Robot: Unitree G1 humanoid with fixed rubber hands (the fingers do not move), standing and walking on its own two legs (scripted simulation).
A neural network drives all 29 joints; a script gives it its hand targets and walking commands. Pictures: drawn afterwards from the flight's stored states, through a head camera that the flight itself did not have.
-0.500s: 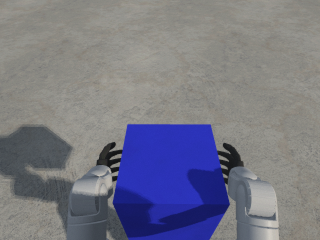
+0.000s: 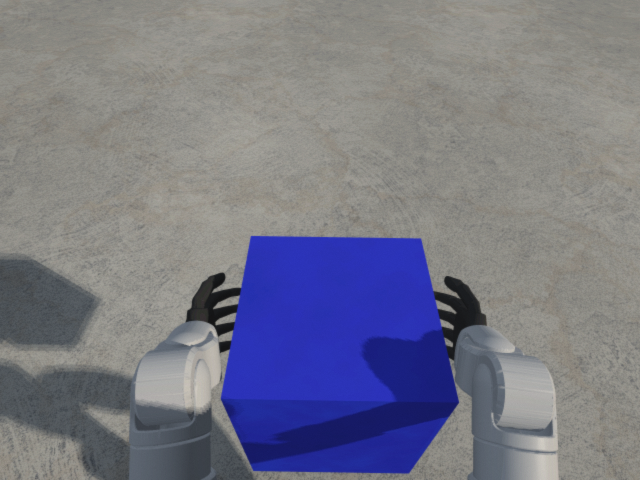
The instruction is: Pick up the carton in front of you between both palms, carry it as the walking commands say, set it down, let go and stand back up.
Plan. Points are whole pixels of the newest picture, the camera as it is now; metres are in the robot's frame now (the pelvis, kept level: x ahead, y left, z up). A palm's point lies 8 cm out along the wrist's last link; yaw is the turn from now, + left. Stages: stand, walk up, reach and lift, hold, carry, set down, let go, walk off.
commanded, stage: carry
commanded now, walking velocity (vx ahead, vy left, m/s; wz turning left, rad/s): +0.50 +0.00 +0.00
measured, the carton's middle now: (333, 360) +0.27 +0.00 +0.00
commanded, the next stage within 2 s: none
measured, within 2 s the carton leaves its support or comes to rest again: neither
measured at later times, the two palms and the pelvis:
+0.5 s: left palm (256, 175) +0.57 +0.12 +0.06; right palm (429, 174) +0.59 -0.18 +0.05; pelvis +0.32 -0.05 +0.00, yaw +4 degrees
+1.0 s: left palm (246, 73) +0.91 +0.17 +0.07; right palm (381, 75) +0.90 -0.13 +0.08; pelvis +0.63 +0.03 +0.00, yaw +0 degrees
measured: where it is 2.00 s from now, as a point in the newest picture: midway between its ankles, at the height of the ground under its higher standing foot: (315, 328)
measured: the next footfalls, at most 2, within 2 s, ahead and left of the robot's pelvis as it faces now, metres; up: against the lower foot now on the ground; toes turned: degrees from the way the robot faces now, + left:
right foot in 0.30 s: +0.39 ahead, -0.13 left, +0.00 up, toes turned -9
left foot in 0.80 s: +0.72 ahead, +0.10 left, +0.00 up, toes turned +11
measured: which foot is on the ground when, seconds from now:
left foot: down 0.00-0.34, up 0.36-0.78, down 0.80-1.00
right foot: up 0.00-0.28, down 0.30-0.80, up 0.82-1.00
